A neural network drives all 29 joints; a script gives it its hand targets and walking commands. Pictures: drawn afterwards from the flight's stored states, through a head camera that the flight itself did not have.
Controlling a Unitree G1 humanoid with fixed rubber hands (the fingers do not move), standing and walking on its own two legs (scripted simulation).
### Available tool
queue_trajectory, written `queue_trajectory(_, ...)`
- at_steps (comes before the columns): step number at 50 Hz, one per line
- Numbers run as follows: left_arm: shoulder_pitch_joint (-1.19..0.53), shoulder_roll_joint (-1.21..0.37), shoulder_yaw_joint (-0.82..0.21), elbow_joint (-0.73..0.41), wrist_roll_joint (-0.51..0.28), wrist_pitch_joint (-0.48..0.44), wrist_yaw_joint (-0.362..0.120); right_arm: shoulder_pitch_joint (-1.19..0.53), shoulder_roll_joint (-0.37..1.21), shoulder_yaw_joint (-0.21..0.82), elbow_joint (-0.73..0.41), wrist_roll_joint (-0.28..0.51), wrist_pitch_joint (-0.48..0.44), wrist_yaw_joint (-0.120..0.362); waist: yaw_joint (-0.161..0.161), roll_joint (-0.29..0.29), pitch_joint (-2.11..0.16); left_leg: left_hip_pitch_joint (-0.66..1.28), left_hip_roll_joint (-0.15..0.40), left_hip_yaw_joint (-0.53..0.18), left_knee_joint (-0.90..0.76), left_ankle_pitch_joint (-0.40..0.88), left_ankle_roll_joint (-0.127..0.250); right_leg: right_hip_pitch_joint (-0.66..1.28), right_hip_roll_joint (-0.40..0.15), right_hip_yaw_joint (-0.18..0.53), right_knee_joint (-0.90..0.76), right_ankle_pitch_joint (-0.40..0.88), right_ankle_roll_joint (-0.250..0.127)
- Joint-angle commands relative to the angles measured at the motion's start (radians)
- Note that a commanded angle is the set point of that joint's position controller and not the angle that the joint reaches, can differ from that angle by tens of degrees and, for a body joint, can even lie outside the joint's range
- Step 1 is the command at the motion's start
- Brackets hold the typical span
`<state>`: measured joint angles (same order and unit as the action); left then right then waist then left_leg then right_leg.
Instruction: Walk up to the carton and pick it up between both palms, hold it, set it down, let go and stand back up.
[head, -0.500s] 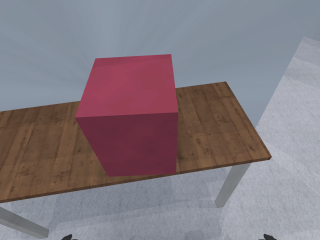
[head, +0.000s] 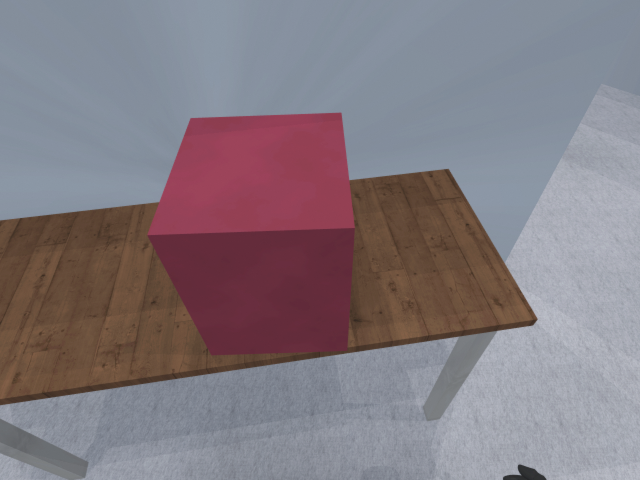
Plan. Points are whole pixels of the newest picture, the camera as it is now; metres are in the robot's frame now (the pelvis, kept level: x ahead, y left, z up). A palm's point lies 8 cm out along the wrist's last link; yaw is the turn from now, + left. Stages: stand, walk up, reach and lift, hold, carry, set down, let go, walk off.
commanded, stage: walk up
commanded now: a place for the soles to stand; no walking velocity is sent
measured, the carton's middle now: (272, 240) +0.47 +0.08 +0.02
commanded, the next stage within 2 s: stand in 0.80 s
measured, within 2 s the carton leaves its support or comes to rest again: neither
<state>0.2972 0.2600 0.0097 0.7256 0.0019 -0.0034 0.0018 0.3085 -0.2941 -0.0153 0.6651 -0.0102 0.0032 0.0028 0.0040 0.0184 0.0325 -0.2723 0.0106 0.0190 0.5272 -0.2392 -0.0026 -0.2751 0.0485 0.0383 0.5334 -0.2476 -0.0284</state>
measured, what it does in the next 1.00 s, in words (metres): stands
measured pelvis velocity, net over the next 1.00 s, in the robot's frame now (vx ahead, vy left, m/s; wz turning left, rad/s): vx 0.00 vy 0.01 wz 0.05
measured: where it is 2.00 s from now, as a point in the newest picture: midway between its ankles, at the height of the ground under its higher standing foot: outside the picture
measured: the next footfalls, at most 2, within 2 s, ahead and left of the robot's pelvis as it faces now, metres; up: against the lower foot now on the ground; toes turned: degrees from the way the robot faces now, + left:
none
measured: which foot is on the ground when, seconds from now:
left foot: down 0.00-1.00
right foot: down 0.00-1.00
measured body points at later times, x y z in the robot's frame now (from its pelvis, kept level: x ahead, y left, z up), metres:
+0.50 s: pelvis +0.01 +0.01 +0.00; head +0.02 +0.02 +0.45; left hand +0.12 +0.27 -0.11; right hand +0.08 -0.26 -0.11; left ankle +0.02 +0.12 -0.73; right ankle +0.02 -0.10 -0.73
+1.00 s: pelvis +0.00 +0.01 +0.00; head +0.02 +0.02 +0.45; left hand +0.09 +0.29 -0.12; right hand +0.11 -0.25 -0.11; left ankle +0.02 +0.12 -0.73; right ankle +0.02 -0.10 -0.73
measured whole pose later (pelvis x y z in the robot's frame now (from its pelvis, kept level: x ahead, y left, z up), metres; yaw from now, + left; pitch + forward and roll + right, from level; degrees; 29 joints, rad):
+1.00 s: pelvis +0.00 +0.01 +0.00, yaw +3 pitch -1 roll +0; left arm 0.22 0.29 0.01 0.73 0.00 0.11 0.02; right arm 0.26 -0.26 -0.06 0.79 -0.04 -0.05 0.01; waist 0.00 -0.01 0.05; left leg -0.29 -0.01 0.00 0.55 -0.27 0.01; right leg -0.26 0.01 -0.01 0.55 -0.31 -0.02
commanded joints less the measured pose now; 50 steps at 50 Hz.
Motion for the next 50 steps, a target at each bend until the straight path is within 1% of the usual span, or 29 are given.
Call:
queue_trajectory(1, -0.019, 0.131, 0.026, -0.078, 0.001, -0.023, 0.000, 0.071, -0.126, -0.030, -0.031, 0.010, -0.023, -0.009, -0.023, -0.086, -0.104, 0.125, 0.094, -0.120, -0.057, 0.122, 0.039, 0.008, -0.136, 0.163, -0.129, 0.154, -0.012)
queue_trajectory(4, -0.022, 0.131, 0.025, -0.076, -0.001, -0.017, -0.001, 0.061, -0.118, -0.027, -0.022, 0.011, -0.018, -0.015, -0.018, -0.085, -0.059, 0.101, 0.095, -0.120, -0.077, 0.084, 0.033, -0.013, -0.136, 0.147, -0.143, 0.109, -0.014)
queue_trajectory(5, -0.031, 0.136, 0.028, -0.077, -0.003, -0.014, -0.001, 0.055, -0.114, -0.023, -0.017, 0.012, -0.017, -0.015, -0.017, -0.108, -0.016, 0.076, 0.093, -0.125, -0.086, 0.078, 0.033, -0.028, -0.132, 0.139, -0.144, 0.097, -0.012)
queue_trajectory(8, -0.026, 0.132, 0.026, -0.081, -0.001, -0.013, -0.001, 0.047, -0.115, -0.025, -0.012, 0.010, -0.015, -0.014, -0.009, -0.061, 0.038, 0.051, 0.087, -0.124, -0.094, 0.052, 0.028, -0.052, -0.140, 0.156, -0.167, 0.045, -0.012)
queue_trajectory(10, -0.027, 0.141, 0.028, -0.079, 0.000, -0.017, 0.000, 0.059, -0.114, -0.022, -0.006, 0.008, -0.021, -0.014, -0.010, -0.033, 0.006, 0.061, 0.089, -0.126, -0.104, 0.092, 0.028, -0.012, -0.135, 0.142, -0.147, 0.097, -0.013)
queue_trajectory(12, -0.049, 0.143, 0.028, -0.084, 0.004, -0.017, 0.003, 0.064, -0.111, -0.020, 0.000, 0.015, -0.025, -0.013, -0.015, -0.038, -0.027, 0.047, 0.092, -0.138, -0.104, 0.114, 0.029, 0.037, -0.128, 0.122, -0.131, 0.112, -0.010)
queue_trajectory(13, -0.030, 0.140, 0.027, -0.081, 0.003, -0.019, 0.004, 0.043, -0.119, -0.020, 0.002, 0.011, -0.024, -0.014, 0.000, 0.001, -0.032, 0.058, 0.091, -0.130, -0.100, 0.120, 0.031, 0.043, -0.132, 0.134, -0.133, 0.128, -0.010)
queue_trajectory(14, -0.028, 0.146, 0.028, -0.076, 0.002, -0.020, 0.005, 0.038, -0.115, -0.020, -0.002, 0.009, -0.025, -0.013, 0.001, -0.011, -0.042, 0.073, 0.092, -0.136, -0.098, 0.142, 0.032, 0.042, -0.133, 0.131, -0.126, 0.156, -0.009)
queue_trajectory(15, -0.023, 0.137, 0.023, -0.073, 0.002, -0.019, 0.006, 0.043, -0.115, -0.020, -0.005, 0.012, -0.025, -0.013, 0.002, 0.020, -0.068, 0.078, 0.093, -0.137, -0.098, 0.139, 0.035, 0.052, -0.137, 0.127, -0.125, 0.156, -0.011)
queue_trajectory(16, -0.036, 0.145, 0.026, -0.073, 0.001, -0.018, 0.007, 0.052, -0.110, -0.021, 0.001, 0.014, -0.024, -0.013, -0.008, 0.007, -0.071, 0.067, 0.091, -0.132, -0.098, 0.108, 0.035, 0.063, -0.135, 0.124, -0.128, 0.131, -0.010)
queue_trajectory(19, -0.048, 0.134, 0.024, -0.072, 0.002, -0.012, 0.007, 0.054, -0.112, -0.019, 0.001, 0.013, -0.023, -0.011, -0.002, -0.010, -0.044, 0.041, 0.092, -0.137, -0.109, 0.100, 0.035, 0.060, -0.128, 0.103, -0.115, 0.109, -0.007)
queue_trajectory(22, -0.051, 0.140, 0.027, -0.065, 0.001, -0.008, 0.007, 0.053, -0.117, -0.021, -0.001, 0.013, -0.020, -0.012, -0.007, 0.024, -0.022, 0.030, 0.088, -0.148, -0.118, 0.071, 0.039, 0.041, -0.127, 0.106, -0.120, 0.061, -0.011)
queue_trajectory(24, -0.057, 0.136, 0.026, -0.058, 0.001, -0.010, 0.007, 0.069, -0.123, -0.026, 0.002, 0.011, -0.022, -0.012, -0.011, -0.015, -0.019, 0.012, 0.087, -0.147, -0.112, 0.091, 0.035, 0.062, -0.129, 0.103, -0.129, 0.077, -0.008)
queue_trajectory(25, -0.053, 0.136, 0.024, -0.058, 0.002, -0.011, 0.009, 0.059, -0.127, -0.027, 0.002, 0.011, -0.022, -0.013, -0.006, 0.006, 0.001, 0.014, 0.085, -0.147, -0.109, 0.107, 0.034, 0.047, -0.133, 0.108, -0.126, 0.097, -0.009)
queue_trajectory(30, -0.054, 0.135, 0.024, -0.048, -0.002, -0.009, 0.009, 0.058, -0.123, -0.029, 0.002, 0.007, -0.020, -0.014, -0.010, -0.042, -0.002, 0.036, 0.085, -0.162, -0.117, 0.065, 0.039, 0.018, -0.128, 0.101, -0.137, 0.034, -0.004)
queue_trajectory(32, -0.048, 0.136, 0.027, -0.044, -0.001, -0.008, 0.008, 0.069, -0.122, -0.033, 0.005, 0.007, -0.019, -0.016, -0.011, -0.041, 0.010, 0.017, 0.078, -0.162, -0.110, 0.065, 0.036, 0.018, -0.129, 0.096, -0.142, 0.030, -0.006)
queue_trajectory(34, -0.043, 0.136, 0.027, -0.037, 0.002, -0.007, 0.009, 0.067, -0.113, -0.031, 0.002, 0.011, -0.021, -0.014, -0.008, 0.009, -0.013, 0.009, 0.078, -0.174, -0.131, 0.033, 0.039, 0.044, -0.127, 0.093, -0.126, 0.013, -0.007)
queue_trajectory(38, -0.034, 0.136, 0.027, -0.036, 0.004, -0.009, 0.008, 0.053, -0.115, -0.028, -0.001, 0.011, -0.022, -0.014, -0.004, -0.029, -0.026, 0.011, 0.081, -0.180, -0.134, 0.014, 0.040, 0.042, -0.127, 0.088, -0.132, -0.010, -0.005)
queue_trajectory(39, -0.021, 0.135, 0.025, -0.027, 0.003, -0.011, 0.008, 0.047, -0.118, -0.028, 0.000, 0.010, -0.021, -0.015, -0.004, 0.001, -0.035, 0.031, 0.075, -0.173, -0.132, 0.004, 0.038, 0.035, -0.132, 0.092, -0.140, -0.020, -0.006)
queue_trajectory(41, -0.035, 0.143, 0.026, -0.028, 0.003, -0.015, 0.010, 0.049, -0.113, -0.027, -0.001, 0.010, -0.022, -0.015, -0.011, 0.006, -0.029, 0.030, 0.068, -0.167, -0.108, 0.083, 0.036, 0.043, -0.142, 0.089, -0.132, 0.036, -0.007)
queue_trajectory(42, -0.039, 0.144, 0.029, -0.026, 0.002, -0.014, 0.010, 0.051, -0.111, -0.029, 0.002, 0.009, -0.022, -0.015, -0.012, 0.007, -0.016, 0.015, 0.069, -0.170, -0.111, 0.083, 0.037, 0.043, -0.137, 0.082, -0.126, 0.034, -0.005)
queue_trajectory(43, -0.033, 0.147, 0.030, -0.022, 0.004, -0.012, 0.010, 0.048, -0.109, -0.032, 0.002, 0.005, -0.021, -0.015, -0.011, -0.017, 0.002, 0.022, 0.071, -0.177, -0.116, 0.084, 0.036, 0.025, -0.133, 0.076, -0.128, 0.023, -0.002)
queue_trajectory(44, -0.033, 0.140, 0.026, -0.021, 0.006, -0.010, 0.011, 0.048, -0.115, -0.029, 0.004, 0.010, -0.021, -0.015, -0.006, -0.009, 0.019, -0.008, 0.079, -0.191, -0.118, 0.091, 0.040, 0.032, -0.131, 0.066, -0.123, 0.033, 0.000)
queue_trajectory(45, -0.029, 0.140, 0.025, -0.024, 0.005, -0.008, 0.011, 0.051, -0.118, -0.032, 0.006, 0.012, -0.019, -0.015, -0.007, -0.016, 0.016, -0.016, 0.079, -0.196, -0.135, 0.053, 0.043, 0.037, -0.130, 0.072, -0.125, 0.006, -0.002)
queue_trajectory(46, -0.030, 0.136, 0.024, -0.021, 0.002, -0.009, 0.011, 0.060, -0.117, -0.029, 0.009, 0.012, -0.019, -0.016, -0.010, -0.037, 0.028, -0.011, 0.076, -0.194, -0.127, 0.085, 0.040, 0.041, -0.133, 0.070, -0.127, 0.029, -0.003)
queue_trajectory(47, -0.009, 0.131, 0.021, -0.015, 0.002, -0.012, 0.011, 0.057, -0.120, -0.028, 0.007, 0.009, -0.020, -0.016, -0.004, -0.022, 0.001, 0.012, 0.076, -0.184, -0.119, 0.108, 0.041, 0.044, -0.137, 0.072, -0.126, 0.059, -0.002)
queue_trajectory(48, -0.562, 0.210, 0.059, -0.215, -0.013, 0.149, 0.033, -0.525, -0.025, -0.134, 0.026, -0.088, -0.137, 0.013, 0.000, 0.033, -0.036, -0.131, 0.057, 0.028, -0.042, -0.226, -0.004, -0.058, -0.053, -0.077, 0.033, -0.236, -0.028)
queue_trajectory(49, -0.451, 0.140, 0.010, -0.214, -0.004, 0.236, 0.062, -0.399, -0.075, -0.154, 0.093, -0.080, -0.144, 0.048, -0.030, 0.066, 0.090, -0.229, 0.084, 0.015, -0.082, -0.386, 0.017, 0.016, -0.032, -0.098, 0.082, -0.240, -0.027)
queue_trajectory(50, -0.455, 0.150, 0.039, -0.227, 0.000, 0.279, 0.057, -0.394, -0.088, -0.144, 0.072, -0.077, -0.137, 0.066, -0.023, 0.005, 0.025, -0.245, 0.075, 0.048, -0.049, -0.335, 0.028, 0.039, -0.042, -0.099, 0.102, -0.240, -0.017)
